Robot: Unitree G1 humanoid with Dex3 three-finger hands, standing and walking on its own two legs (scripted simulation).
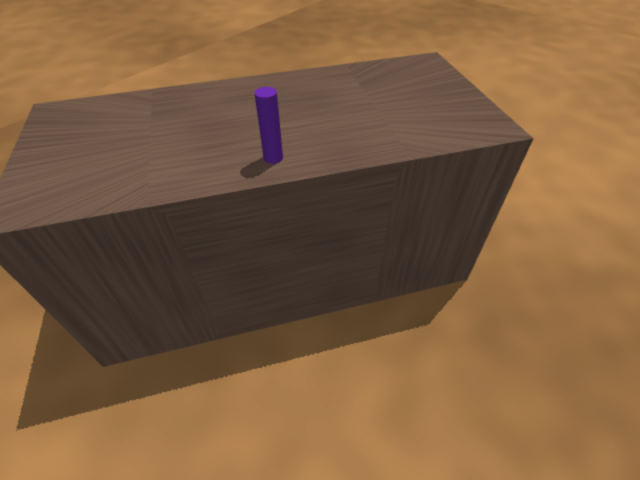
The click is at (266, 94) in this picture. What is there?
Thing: slim round
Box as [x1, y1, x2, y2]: [255, 87, 282, 163]
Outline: 261,87 255,90 255,99 263,156 266,162 275,163 282,159 276,90 272,87
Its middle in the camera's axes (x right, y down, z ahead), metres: -0.12 -0.26 +0.93
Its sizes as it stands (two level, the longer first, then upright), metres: 0.050 0.050 0.180
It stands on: a support 0.65 m high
